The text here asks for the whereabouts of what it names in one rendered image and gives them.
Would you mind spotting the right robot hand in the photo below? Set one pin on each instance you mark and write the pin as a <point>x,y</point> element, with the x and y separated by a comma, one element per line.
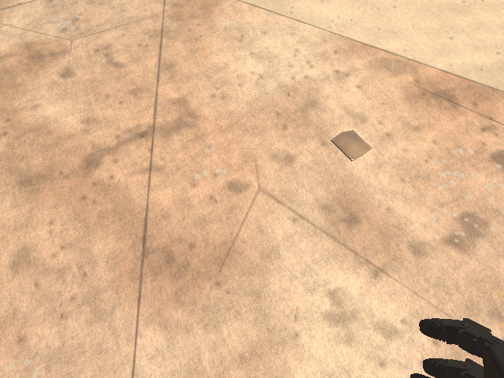
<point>471,337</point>

